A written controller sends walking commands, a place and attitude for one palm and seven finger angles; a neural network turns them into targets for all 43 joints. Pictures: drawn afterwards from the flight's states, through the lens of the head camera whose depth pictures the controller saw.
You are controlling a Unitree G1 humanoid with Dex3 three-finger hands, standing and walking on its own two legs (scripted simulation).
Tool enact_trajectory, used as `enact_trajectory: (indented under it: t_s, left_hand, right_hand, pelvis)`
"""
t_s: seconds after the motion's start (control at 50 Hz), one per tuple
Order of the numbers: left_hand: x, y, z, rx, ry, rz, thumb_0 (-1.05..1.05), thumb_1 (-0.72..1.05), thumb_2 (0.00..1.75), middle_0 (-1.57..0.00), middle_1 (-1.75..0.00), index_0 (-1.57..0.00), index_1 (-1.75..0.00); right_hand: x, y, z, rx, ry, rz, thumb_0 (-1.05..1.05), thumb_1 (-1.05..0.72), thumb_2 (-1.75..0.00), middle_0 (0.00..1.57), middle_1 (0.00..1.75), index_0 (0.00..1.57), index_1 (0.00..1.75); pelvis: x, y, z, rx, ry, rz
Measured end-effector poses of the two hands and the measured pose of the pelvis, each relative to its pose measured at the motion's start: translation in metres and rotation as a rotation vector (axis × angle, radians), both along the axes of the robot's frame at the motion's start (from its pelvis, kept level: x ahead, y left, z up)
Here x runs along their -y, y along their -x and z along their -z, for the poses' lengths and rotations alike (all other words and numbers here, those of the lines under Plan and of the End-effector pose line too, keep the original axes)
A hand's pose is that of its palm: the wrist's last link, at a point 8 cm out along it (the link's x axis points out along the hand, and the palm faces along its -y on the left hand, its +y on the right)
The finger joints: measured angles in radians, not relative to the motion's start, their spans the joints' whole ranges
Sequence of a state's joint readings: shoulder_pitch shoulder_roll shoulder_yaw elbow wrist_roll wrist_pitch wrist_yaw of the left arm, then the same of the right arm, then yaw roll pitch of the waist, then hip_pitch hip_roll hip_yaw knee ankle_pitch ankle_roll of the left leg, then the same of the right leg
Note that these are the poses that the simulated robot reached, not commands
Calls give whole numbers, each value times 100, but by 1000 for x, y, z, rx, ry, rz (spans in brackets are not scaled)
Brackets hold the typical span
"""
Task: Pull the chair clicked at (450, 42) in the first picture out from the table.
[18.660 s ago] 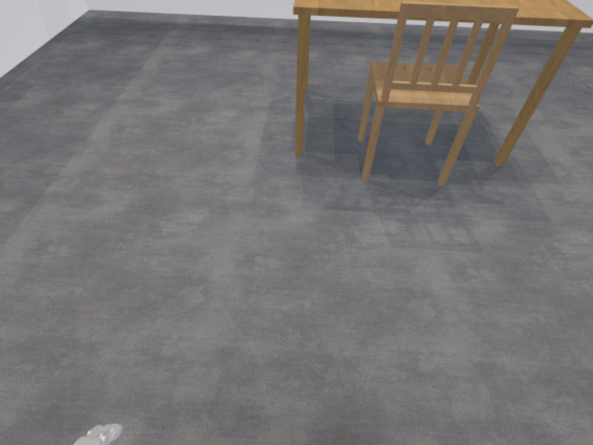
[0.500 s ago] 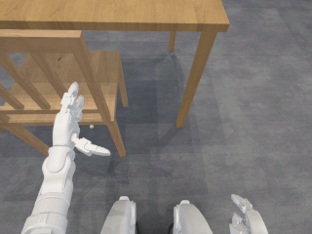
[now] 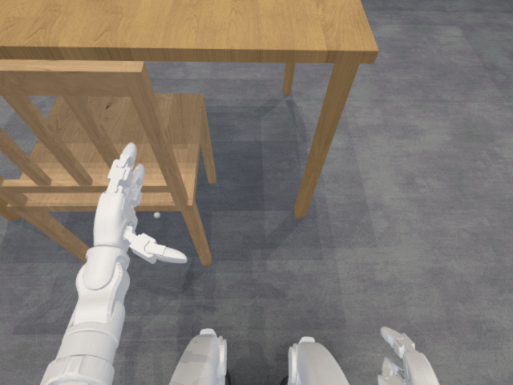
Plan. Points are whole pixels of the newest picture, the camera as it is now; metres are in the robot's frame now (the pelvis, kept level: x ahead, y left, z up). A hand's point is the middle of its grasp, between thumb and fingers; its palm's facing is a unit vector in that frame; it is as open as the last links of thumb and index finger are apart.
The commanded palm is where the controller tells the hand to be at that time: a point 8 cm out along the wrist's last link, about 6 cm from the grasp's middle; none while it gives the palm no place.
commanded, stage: aim the fingers beside a spindle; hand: left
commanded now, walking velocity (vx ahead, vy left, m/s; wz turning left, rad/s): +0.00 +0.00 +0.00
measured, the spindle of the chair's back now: (55, 145) +0.51 +0.38 +0.01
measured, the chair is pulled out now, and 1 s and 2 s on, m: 0.00 0.00 0.00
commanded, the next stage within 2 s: push the fingers through the gap in 1.74 s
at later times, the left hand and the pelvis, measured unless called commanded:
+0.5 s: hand (160, 221) +0.35 +0.16 +0.02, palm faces +0.00 -1.00 -0.03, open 16.9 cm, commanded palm +0.34 +0.21 +0.03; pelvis +0.00 +0.00 +0.00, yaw +0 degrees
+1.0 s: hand (154, 217) +0.36 +0.17 +0.02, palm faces +0.04 -1.00 -0.04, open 16.9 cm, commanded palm +0.34 +0.21 +0.03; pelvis +0.00 +0.00 +0.00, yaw +0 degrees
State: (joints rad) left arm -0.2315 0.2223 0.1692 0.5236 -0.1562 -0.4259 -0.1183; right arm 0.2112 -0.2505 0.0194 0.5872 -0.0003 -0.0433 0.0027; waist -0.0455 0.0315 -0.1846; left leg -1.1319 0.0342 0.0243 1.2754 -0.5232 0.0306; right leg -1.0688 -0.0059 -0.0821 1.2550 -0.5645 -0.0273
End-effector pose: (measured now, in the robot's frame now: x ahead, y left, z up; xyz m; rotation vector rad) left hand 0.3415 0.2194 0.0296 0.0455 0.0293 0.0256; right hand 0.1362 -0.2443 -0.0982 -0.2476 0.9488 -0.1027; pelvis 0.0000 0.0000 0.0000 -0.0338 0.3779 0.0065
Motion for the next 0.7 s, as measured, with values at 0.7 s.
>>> enact_trajectory:
  t_s: [0.7]
  left_hand:
    - [-2, -3, 8, -3, 7, 4, -1, -50, 30, -6, -8, -6, -8]
  right_hand:
    - [2, 5, 3, -16, 18, 2, 1, -91, -90, 20, 30, 20, 30]
  pelvis:
    - [0, 2, 3, -8, 7, -5]
